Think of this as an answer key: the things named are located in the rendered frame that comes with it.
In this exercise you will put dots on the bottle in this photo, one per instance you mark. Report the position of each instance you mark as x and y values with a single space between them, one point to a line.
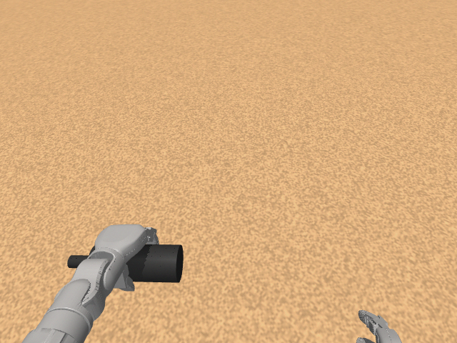
153 263

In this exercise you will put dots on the left robot arm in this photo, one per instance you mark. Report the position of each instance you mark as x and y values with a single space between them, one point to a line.
80 302

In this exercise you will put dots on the right robot hand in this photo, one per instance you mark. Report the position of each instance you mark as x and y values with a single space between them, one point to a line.
379 327

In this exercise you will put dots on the left robot hand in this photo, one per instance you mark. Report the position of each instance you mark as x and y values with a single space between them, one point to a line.
127 240

